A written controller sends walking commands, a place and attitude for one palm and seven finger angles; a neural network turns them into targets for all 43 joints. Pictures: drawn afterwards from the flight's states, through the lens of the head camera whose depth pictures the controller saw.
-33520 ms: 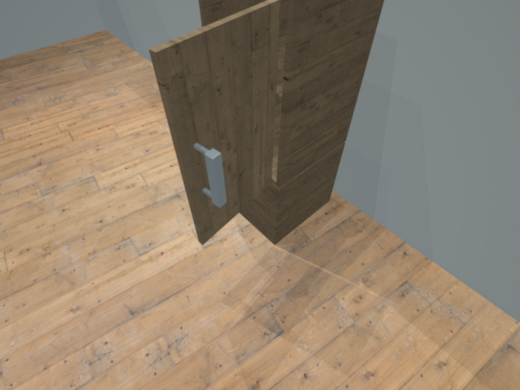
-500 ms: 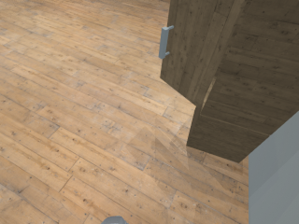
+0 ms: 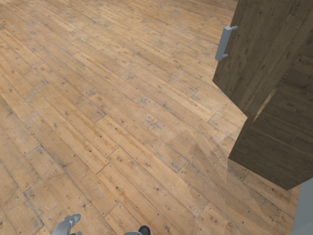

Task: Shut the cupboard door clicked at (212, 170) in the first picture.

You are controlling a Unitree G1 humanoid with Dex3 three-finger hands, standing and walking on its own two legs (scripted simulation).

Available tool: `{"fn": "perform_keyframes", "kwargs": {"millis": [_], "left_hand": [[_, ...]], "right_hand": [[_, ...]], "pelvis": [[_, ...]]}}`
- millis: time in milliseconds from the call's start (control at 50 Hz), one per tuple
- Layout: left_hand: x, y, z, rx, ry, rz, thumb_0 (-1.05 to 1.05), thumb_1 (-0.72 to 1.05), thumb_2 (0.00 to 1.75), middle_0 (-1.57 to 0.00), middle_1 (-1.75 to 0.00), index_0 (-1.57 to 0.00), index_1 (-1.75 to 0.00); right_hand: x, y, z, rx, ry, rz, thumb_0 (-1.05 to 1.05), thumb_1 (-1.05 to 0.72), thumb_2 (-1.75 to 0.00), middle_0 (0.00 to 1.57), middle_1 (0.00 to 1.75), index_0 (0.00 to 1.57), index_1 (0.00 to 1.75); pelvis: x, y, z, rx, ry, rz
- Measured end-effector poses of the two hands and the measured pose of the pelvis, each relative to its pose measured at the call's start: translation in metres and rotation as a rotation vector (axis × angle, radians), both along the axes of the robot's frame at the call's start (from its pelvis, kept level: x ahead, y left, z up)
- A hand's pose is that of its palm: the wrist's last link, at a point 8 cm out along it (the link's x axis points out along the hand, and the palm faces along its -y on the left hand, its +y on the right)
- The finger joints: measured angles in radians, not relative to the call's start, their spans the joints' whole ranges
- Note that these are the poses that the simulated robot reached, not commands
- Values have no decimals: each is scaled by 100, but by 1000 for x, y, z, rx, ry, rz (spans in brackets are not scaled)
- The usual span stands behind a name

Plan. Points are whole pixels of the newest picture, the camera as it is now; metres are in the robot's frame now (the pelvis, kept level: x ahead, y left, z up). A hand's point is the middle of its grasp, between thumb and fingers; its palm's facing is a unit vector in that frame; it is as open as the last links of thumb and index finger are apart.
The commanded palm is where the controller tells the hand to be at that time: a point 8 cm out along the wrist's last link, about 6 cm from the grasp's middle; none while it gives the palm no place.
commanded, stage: walk to a spot facing it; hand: left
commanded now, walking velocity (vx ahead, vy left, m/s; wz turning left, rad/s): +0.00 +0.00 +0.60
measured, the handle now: (226, 43) +0.94 -0.33 -0.05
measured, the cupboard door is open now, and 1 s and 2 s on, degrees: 60 60 60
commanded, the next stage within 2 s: turn to face it in 1.44 s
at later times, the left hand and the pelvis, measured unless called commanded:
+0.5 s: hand out of the picture -0.08 +0.19 -0.17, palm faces +0.45 -0.86 -0.23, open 7.4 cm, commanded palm none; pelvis +0.01 +0.02 +0.00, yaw +23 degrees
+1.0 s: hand (55, 213) +0.20 +0.31 -0.16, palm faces +0.45 -0.86 -0.23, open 7.4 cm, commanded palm none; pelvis +0.19 +0.09 -0.02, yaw +28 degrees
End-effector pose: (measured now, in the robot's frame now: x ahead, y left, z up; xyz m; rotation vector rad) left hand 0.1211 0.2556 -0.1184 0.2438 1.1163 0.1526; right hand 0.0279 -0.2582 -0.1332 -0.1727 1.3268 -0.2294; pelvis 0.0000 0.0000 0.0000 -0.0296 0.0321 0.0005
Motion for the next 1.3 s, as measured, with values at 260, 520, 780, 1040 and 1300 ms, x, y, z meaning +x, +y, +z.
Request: {"fn": "perform_keyframes", "kwargs": {"millis": [260, 520, 780, 1040, 1300], "left_hand": [[-118, -29, 8, 11, 115, 232, 1, 91, 90, -20, -30, -20, -30], [-242, -19, -26, -118, 279, 564, 0, 91, 90, -20, -30, -20, -30], [-127, 71, -11, -78, 88, 557, 1, 91, 90, -20, -30, -19, -29], [61, 90, -12, -31, -60, 490, 0, 91, 90, -20, -30, -19, -30], [43, 56, -8, -139, 181, 715, 0, 94, 90, -20, -30, -20, -30]], "right_hand": [[44, -27, -3, 39, -4, 186, 1, -91, -90, 20, 30, 19, 30], [192, 97, 8, 50, -168, 576, 1, -91, -90, 20, 30, 19, 30], [195, 143, 9, 45, -96, 573, 0, -91, -90, 20, 30, 20, 30], [208, 117, -37, 68, 269, 449, 1, -91, -90, 20, 30, 20, 30], [417, 207, -2, 83, 33, 622, 1, -91, -90, 20, 30, 19, 30]], "pelvis": [[-9, -28, 6, 59, -13, 203], [16, 25, -9, 57, -6, 397], [74, 75, 4, 52, -55, 471], [202, 89, -20, 73, -45, 510], [299, 130, 9, 40, -23, 619]]}}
